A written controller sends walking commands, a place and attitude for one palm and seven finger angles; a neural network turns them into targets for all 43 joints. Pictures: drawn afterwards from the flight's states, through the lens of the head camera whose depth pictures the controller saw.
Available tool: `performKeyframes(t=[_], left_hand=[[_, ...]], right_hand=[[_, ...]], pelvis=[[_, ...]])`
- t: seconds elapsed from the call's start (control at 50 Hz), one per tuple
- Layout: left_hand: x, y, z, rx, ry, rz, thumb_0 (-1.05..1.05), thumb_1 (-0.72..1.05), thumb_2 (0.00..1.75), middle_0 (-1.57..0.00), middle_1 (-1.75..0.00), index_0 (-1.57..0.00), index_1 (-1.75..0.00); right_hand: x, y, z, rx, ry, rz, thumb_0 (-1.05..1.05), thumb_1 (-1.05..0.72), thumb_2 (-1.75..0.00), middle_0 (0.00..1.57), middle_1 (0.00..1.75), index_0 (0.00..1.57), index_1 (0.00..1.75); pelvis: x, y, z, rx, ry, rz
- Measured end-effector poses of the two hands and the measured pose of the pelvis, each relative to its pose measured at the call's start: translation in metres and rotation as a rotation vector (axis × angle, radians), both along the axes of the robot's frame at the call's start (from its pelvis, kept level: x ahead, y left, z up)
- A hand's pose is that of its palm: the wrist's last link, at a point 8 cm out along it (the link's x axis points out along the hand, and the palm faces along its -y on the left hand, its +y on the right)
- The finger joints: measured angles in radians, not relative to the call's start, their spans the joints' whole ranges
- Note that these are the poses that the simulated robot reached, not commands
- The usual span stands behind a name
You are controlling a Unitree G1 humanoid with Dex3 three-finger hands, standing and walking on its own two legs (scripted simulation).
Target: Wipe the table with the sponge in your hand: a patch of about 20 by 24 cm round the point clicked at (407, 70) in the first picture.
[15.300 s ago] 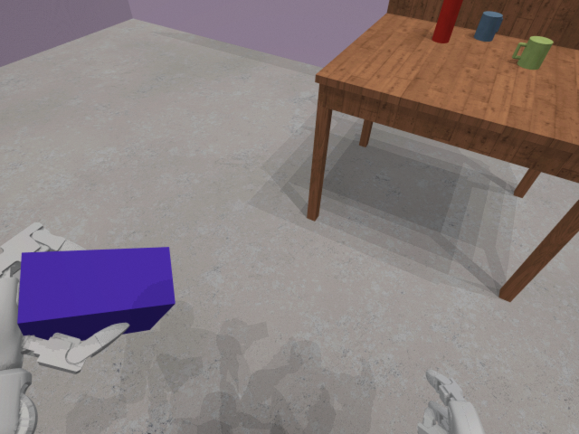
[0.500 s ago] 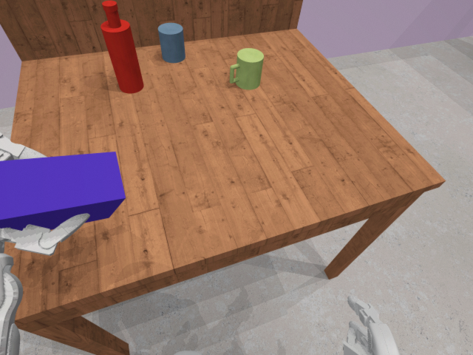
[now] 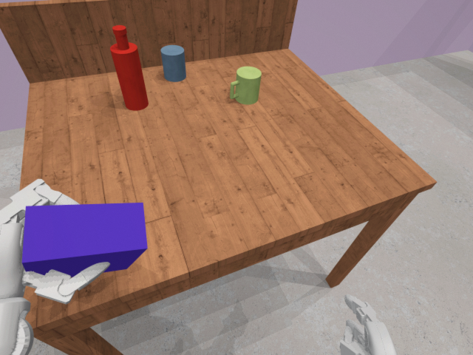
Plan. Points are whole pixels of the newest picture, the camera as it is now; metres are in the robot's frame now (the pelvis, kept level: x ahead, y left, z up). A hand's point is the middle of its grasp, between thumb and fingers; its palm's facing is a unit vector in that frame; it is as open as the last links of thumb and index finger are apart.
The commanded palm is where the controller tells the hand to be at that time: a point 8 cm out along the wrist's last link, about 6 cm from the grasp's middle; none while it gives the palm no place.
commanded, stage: come to a stop and stand still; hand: left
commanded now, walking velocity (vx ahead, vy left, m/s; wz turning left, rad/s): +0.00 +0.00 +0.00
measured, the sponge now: (102, 242) +0.22 +0.21 +0.12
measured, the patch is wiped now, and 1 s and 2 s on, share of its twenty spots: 0.00 0.00 0.00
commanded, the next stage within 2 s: look again from close up in 0.22 s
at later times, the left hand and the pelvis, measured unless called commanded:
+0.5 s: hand (72, 222) +0.23 +0.24 +0.16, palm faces +0.33 -0.86 -0.39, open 9.8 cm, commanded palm +0.17 +0.28 +0.18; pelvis +0.01 +0.00 +0.00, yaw +0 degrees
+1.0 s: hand (82, 216) +0.24 +0.23 +0.17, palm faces +0.36 -0.85 -0.38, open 9.7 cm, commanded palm +0.18 +0.26 +0.18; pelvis +0.01 -0.02 +0.00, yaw -1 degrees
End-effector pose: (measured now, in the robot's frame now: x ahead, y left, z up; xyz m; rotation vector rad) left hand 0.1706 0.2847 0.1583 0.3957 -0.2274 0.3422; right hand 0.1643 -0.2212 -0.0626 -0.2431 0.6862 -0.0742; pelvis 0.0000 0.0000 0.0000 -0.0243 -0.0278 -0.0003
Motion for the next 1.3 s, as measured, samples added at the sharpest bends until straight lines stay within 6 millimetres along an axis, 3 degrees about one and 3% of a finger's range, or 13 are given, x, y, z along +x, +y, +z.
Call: performKeyframes(t=[0.18,0.38,0.56,0.76,0.94,1.08,1.3], left_hand=[[0.000,0.007,0.025,0.069,-0.088,0.015,-0.01,-0.46,1.02,-0.77,-1.35,-0.78,-1.34],[0.014,-0.003,0.007,0.035,-0.003,-0.028,-0.01,-0.46,1.02,-0.77,-1.35,-0.78,-1.34],[0.021,-0.003,0.022,0.087,-0.040,-0.050,-0.01,-0.46,1.02,-0.77,-1.35,-0.78,-1.34],[0.018,-0.003,0.011,0.039,0.004,-0.024,-0.01,-0.46,1.02,-0.77,-1.35,-0.78,-1.34],[0.022,-0.009,0.020,0.060,-0.032,-0.018,-0.01,-0.46,1.02,-0.77,-1.35,-0.78,-1.34],[0.033,-0.028,0.018,0.048,-0.012,-0.026,-0.01,-0.46,1.02,-0.77,-1.35,-0.78,-1.34],[0.043,-0.061,0.016,0.047,-0.003,-0.048,-0.01,-0.46,1.02,-0.77,-1.35,-0.78,-1.34]], right_hand=[[0.000,0.003,0.010,0.002,-0.055,0.008,0.01,-0.90,-0.90,0.20,0.30,0.20,0.30],[-0.009,-0.001,0.001,-0.002,0.004,-0.018,0.01,-0.90,-0.90,0.20,0.30,0.20,0.30],[-0.001,-0.005,0.001,-0.007,0.010,-0.030,0.01,-0.90,-0.90,0.20,0.30,0.20,0.30],[0.014,-0.005,0.006,-0.009,-0.019,-0.018,0.01,-0.90,-0.90,0.20,0.30,0.20,0.30],[0.017,-0.005,0.006,0.006,-0.017,-0.007,0.01,-0.90,-0.90,0.20,0.30,0.20,0.30],[0.016,-0.021,0.000,0.021,0.006,-0.023,0.01,-0.90,-0.90,0.20,0.30,0.20,0.30],[0.020,-0.069,-0.006,0.003,0.016,-0.081,0.01,-0.90,-0.90,0.20,0.30,0.20,0.30]], pelvis=[[-0.008,-0.002,0.002,-0.005,0.006,-0.002],[0.000,0.000,0.004,-0.001,0.018,-0.011],[0.007,-0.002,0.004,0.000,0.021,-0.007],[0.010,-0.002,0.004,0.003,0.019,-0.007],[0.012,-0.013,0.004,0.014,0.020,-0.012],[0.020,-0.028,0.004,0.013,0.025,-0.006],[0.031,-0.059,-0.003,0.012,0.027,-0.009]])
